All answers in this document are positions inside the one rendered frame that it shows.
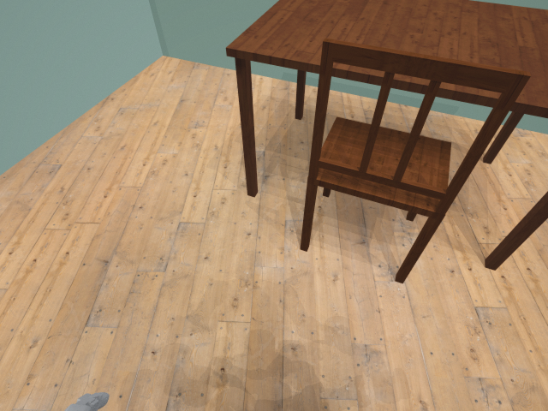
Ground robot left hand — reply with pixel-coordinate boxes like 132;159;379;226
64;392;110;411

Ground table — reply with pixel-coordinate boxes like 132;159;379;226
226;0;548;271

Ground chair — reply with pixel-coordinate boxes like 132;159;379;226
301;39;531;283

